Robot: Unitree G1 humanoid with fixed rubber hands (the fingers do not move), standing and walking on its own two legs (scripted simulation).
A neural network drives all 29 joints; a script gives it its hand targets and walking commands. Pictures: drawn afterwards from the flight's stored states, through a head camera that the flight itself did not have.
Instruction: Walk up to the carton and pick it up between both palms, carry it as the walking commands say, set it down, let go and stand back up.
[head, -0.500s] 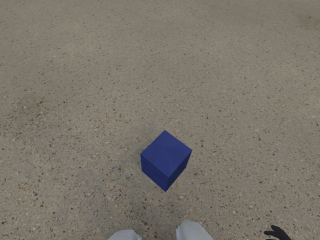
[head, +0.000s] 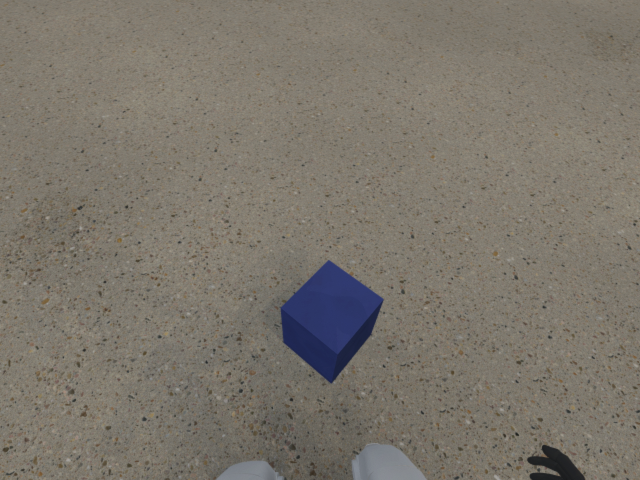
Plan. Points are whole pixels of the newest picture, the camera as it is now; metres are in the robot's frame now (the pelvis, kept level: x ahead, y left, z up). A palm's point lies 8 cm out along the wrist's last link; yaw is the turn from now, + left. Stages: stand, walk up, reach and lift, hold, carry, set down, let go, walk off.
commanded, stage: walk up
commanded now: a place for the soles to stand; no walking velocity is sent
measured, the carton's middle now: (330, 322) +0.59 -0.05 -0.62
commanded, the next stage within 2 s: none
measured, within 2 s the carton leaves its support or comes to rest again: neither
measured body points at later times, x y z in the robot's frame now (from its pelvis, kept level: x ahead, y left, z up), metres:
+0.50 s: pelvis -0.01 +0.00 +0.00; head +0.03 +0.01 +0.45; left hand +0.07 +0.33 -0.11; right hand +0.10 -0.32 -0.11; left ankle +0.02 +0.08 -0.72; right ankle +0.01 -0.16 -0.68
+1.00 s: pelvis -0.02 +0.00 -0.01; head +0.02 -0.01 +0.44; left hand +0.06 +0.32 -0.11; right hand +0.09 -0.32 -0.11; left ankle +0.02 +0.09 -0.72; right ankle -0.01 -0.15 -0.70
